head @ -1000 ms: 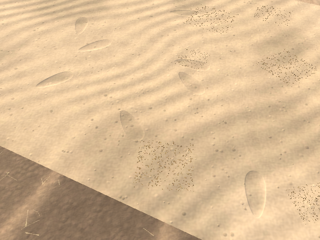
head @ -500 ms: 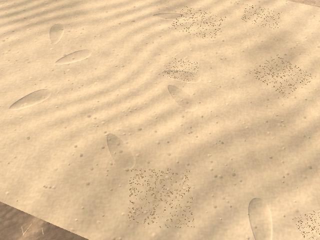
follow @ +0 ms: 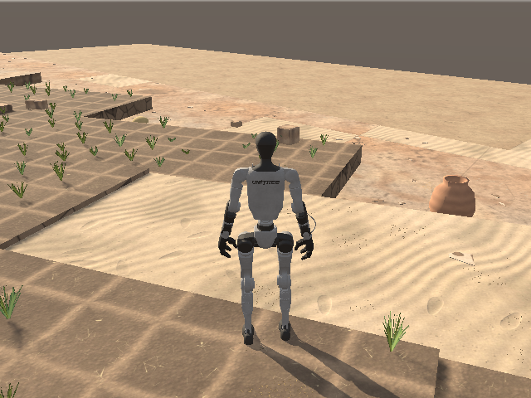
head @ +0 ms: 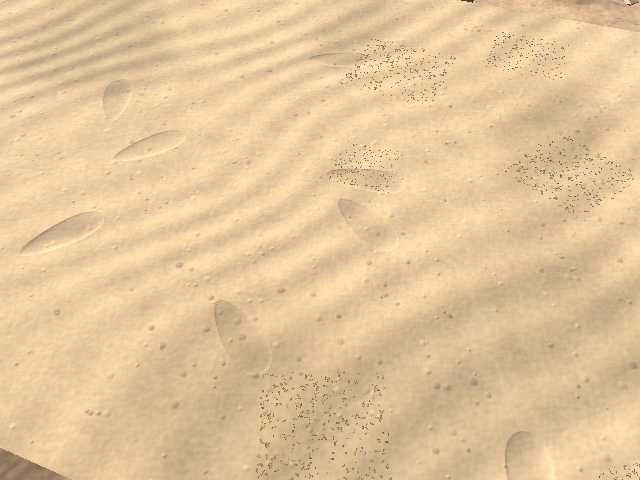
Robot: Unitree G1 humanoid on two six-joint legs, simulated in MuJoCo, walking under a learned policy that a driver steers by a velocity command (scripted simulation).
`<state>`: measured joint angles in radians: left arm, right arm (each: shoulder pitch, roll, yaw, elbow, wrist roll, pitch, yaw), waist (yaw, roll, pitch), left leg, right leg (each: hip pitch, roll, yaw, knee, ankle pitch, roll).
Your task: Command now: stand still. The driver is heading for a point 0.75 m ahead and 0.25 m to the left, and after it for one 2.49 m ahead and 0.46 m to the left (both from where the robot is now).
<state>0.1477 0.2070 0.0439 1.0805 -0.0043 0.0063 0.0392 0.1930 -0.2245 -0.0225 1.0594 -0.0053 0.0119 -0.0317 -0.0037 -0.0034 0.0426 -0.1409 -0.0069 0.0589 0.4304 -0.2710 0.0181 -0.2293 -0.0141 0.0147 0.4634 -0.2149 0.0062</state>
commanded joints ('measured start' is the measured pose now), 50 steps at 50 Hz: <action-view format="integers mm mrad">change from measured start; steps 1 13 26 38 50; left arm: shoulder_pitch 9 10 60 143 271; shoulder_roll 114 105 85 73 107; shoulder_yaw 18 13 2 33 7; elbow -19 14 47 34 -1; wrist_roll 1 3 3 -23 15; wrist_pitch -3 7 6 -87 -131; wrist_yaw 4 6 9 -30 -22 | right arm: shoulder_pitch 36 67 132 97 24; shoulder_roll -88 -78 -52 -153 -55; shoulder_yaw -12 -5 1 -55 -63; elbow -15 18 46 -20 -100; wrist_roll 0 -2 -2 46 52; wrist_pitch -4 -8 -15 -50 -63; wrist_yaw -5 -11 -13 0 46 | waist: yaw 1 4 4 69 28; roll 2 -3 9 96 -47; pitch -52 -13 -22 71 52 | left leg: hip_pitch -34 -63 -71 -218 -645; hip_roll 45 48 42 199 108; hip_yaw -45 -48 -44 -239 -193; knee -71 -98 -123 -181 592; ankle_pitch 181 88 -57 -262 183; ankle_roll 14 12 17 137 67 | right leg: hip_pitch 75 62 54 62 251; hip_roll -39 -26 -8 24 -239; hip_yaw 38 31 17 -113 16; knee -47 -75 -86 34 -322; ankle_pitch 271 176 25 -44 313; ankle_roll -54 -45 -41 -76 -134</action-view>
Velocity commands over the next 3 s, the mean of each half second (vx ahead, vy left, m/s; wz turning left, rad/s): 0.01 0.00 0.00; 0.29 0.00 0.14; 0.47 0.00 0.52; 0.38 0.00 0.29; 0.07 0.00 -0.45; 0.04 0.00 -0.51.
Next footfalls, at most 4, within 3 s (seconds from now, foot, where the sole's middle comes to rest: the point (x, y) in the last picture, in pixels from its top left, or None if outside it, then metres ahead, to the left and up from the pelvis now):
1.42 left None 0.51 0.19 -0.90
1.86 right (268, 350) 0.88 0.17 -0.90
2.24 left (188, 393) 0.76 0.36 -0.90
2.70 right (295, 368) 0.83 0.10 -0.90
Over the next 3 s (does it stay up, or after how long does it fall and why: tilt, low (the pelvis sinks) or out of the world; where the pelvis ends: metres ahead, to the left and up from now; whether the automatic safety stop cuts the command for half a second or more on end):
stays up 0.78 0.19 -0.12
